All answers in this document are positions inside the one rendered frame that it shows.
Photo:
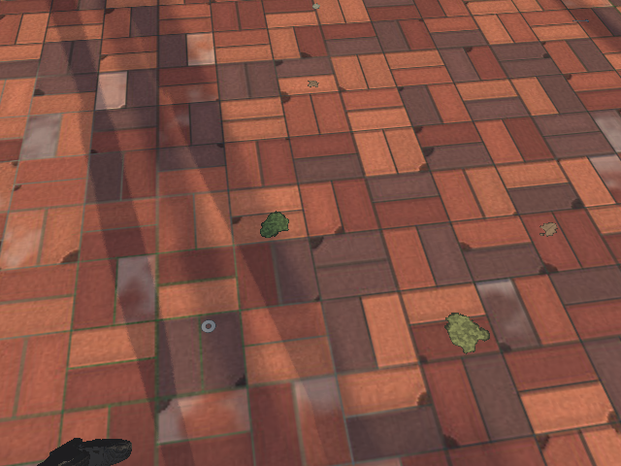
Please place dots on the left robot hand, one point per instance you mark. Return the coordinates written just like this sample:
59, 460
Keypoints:
105, 452

